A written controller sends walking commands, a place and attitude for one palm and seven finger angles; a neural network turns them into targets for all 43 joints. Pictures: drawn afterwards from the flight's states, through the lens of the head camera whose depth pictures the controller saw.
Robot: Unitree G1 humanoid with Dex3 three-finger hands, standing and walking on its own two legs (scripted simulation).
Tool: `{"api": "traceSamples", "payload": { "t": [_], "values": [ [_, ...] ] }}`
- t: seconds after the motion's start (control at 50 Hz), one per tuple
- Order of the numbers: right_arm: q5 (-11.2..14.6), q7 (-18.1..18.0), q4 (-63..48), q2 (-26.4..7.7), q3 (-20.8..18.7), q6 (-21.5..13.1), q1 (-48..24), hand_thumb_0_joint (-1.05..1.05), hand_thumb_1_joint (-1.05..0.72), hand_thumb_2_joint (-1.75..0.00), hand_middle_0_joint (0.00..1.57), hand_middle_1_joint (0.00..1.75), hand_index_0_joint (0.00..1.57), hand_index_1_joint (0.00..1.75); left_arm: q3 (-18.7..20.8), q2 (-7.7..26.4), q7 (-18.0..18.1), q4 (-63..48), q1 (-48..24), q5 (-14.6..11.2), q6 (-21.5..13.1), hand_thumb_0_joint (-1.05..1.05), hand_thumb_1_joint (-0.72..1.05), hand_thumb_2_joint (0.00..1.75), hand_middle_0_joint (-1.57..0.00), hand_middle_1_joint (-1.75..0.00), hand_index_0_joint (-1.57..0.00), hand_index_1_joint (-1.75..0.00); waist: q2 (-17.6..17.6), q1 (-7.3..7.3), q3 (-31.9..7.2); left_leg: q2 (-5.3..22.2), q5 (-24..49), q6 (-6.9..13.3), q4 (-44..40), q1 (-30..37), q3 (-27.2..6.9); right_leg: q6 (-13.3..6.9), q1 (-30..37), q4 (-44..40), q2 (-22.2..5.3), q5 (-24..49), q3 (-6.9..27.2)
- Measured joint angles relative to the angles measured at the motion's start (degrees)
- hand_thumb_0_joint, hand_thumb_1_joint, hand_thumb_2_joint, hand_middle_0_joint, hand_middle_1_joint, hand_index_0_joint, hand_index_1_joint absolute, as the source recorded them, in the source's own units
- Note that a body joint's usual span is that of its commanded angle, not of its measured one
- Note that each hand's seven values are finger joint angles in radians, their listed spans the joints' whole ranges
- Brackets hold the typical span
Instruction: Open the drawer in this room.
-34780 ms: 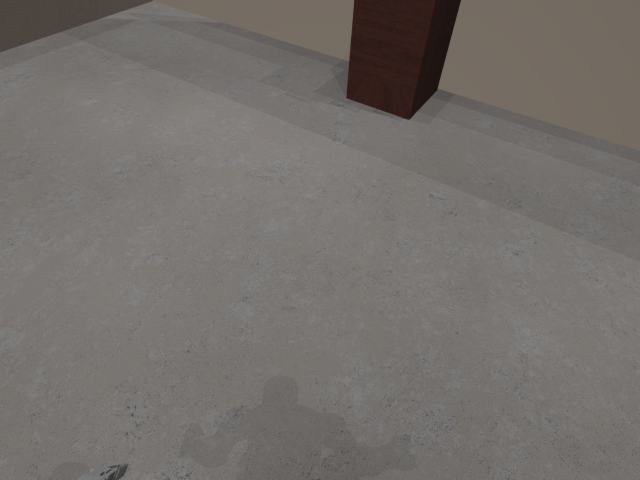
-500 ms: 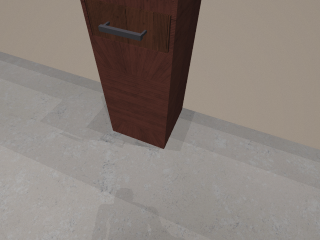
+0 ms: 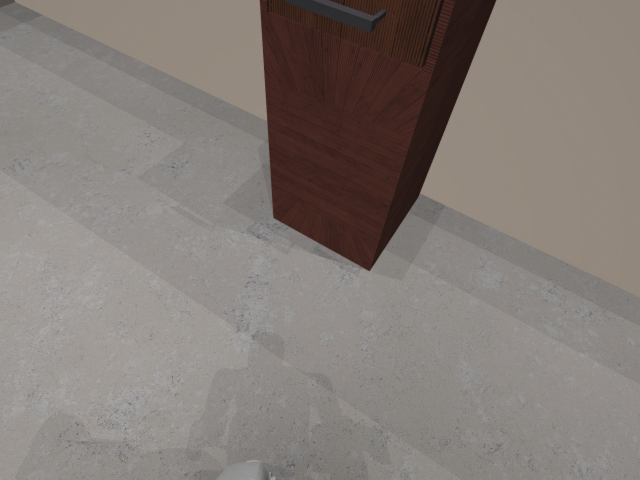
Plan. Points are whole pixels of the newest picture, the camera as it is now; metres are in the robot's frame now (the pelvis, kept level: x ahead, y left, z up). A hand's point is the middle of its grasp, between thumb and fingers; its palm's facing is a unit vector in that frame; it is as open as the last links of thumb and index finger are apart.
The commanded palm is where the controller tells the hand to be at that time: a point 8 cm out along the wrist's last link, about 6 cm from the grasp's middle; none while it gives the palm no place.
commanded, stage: walk to a spot facing it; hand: left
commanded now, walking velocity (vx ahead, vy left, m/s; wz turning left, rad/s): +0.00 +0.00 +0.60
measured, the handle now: (335, 5) +0.92 +0.02 +0.12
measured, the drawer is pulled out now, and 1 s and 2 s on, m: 0.00 0.00 0.00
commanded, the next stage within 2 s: none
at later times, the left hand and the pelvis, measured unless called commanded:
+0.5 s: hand out of the picture +0.05 +0.17 -0.12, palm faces +0.29 -0.91 -0.31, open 7.4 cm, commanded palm none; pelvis +0.00 -0.06 +0.01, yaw +18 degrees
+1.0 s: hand out of the picture -0.15 +0.14 -0.16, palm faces +0.62 -0.74 -0.27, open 7.4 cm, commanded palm none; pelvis -0.01 -0.05 +0.01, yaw +36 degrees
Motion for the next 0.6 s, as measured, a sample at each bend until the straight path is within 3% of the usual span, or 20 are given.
{"api": "traceSamples", "payload": {
  "t": [0.06,0.14,0.32,0.4,0.44,0.5,0.54,0.6],
  "values": [
    [-0.08,-0.03,-1.31,-0.49,-0.21,-0.89,-0.82,0.01,-0.91,-0.90,0.20,0.30,0.20,0.30,0.32,1.05,0.07,-0.31,-1.43,-0.14,1.66,0.00,0.91,0.90,-0.20,-0.30,-0.20,-0.30,-0.34,0.01,0.15,-1.00,-2.24,2.32,1.66,-1.57,-0.59,0.24,-8.05,15.75,1.90,-6.44,7.04],
    [-0.39,-0.62,-1.93,-0.92,-0.01,-0.89,-0.66,0.01,-0.91,-0.90,0.20,0.30,0.20,0.30,0.81,1.73,-0.39,-1.27,-3.68,0.03,1.59,0.01,0.91,0.90,-0.20,-0.30,-0.20,-0.30,0.66,-0.33,-0.67,-1.80,0.81,1.92,-4.60,-0.62,-3.27,0.63,-14.33,22.13,3.89,-0.94,10.74],
    [-0.45,-0.22,-3.14,-1.11,-0.44,-0.25,0.12,0.01,-0.90,-0.90,0.20,0.30,0.20,0.30,0.50,1.84,-0.45,-4.70,-6.16,-0.38,0.85,0.01,0.91,0.90,-0.19,-0.30,-0.20,-0.30,2.62,-1.21,-1.51,-3.19,5.28,0.34,-10.44,0.42,-10.02,1.82,-12.31,9.57,6.14,0.50,12.88],
    [-0.45,0.01,-3.62,-1.79,-1.07,0.65,0.41,0.01,-0.90,-0.90,0.20,0.30,0.20,0.30,-0.18,0.97,-0.43,-5.99,-6.23,-0.78,0.22,0.01,0.91,0.90,-0.19,-0.30,-0.20,-0.30,4.11,-1.62,-1.84,-4.17,4.97,-1.40,-8.43,-1.04,-13.51,1.27,-6.81,-2.36,7.89,2.53,12.34],
    [-0.08,0.11,-3.80,-2.32,-1.58,1.21,0.66,0.01,-0.90,-0.90,0.20,0.30,0.20,0.30,-0.48,0.52,-0.34,-6.74,-5.27,-0.50,-0.67,0.00,0.91,0.90,-0.20,-0.30,-0.20,-0.30,4.78,-1.19,-2.30,-4.86,1.60,-2.07,-4.29,-3.01,-14.64,-0.35,-3.70,-9.53,8.15,8.01,11.31],
    [-0.32,0.24,-3.20,-3.39,-2.42,2.22,-0.02,0.01,-0.91,-0.90,0.20,0.30,0.20,0.30,-1.14,-0.80,-0.08,-6.84,-3.40,-0.21,-0.87,0.00,0.91,0.90,-0.20,-0.30,-0.20,-0.30,5.80,-0.79,-1.84,-5.41,-8.91,-2.42,12.36,-7.71,-12.40,-3.71,-2.74,-8.38,7.30,7.49,9.03],
    [-0.48,0.66,-3.07,-3.90,-2.71,2.45,-0.53,0.01,-0.91,-0.90,0.20,0.30,0.20,0.30,-1.21,-1.42,0.09,-6.38,-1.89,-0.15,-0.77,0.00,0.91,0.90,-0.20,-0.30,-0.20,-0.30,5.68,-0.64,-1.62,-4.79,-8.05,-2.95,22.48,-9.91,-10.21,-4.28,-1.34,-10.01,6.43,7.58,8.10],
    [-0.42,1.01,-3.11,-4.15,-2.66,2.28,-0.81,0.01,-0.91,-0.90,0.20,0.30,0.20,0.30,-1.33,-1.89,0.23,-5.53,-0.26,-0.09,-0.90,0.01,0.90,0.90,-0.20,-0.30,-0.20,-0.30,5.07,-0.80,-1.22,-2.94,-5.77,-4.22,28.65,-10.24,-8.23,-4.48,0.23,-12.29,5.12,8.40,6.18]
  ]
}}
